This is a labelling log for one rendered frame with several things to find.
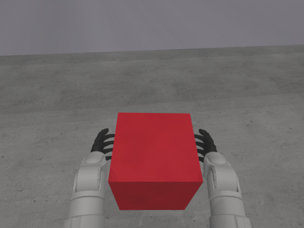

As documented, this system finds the robot right hand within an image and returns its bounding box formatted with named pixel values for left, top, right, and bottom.
left=194, top=129, right=217, bottom=162

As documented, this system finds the robot left hand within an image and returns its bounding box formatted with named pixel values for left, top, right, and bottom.
left=91, top=128, right=115, bottom=160

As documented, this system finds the right robot forearm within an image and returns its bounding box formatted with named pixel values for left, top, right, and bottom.
left=203, top=152, right=252, bottom=228

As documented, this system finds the carton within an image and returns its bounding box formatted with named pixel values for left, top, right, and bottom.
left=108, top=113, right=203, bottom=210

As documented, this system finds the left robot forearm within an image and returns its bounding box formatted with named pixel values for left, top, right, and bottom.
left=63, top=151, right=107, bottom=228

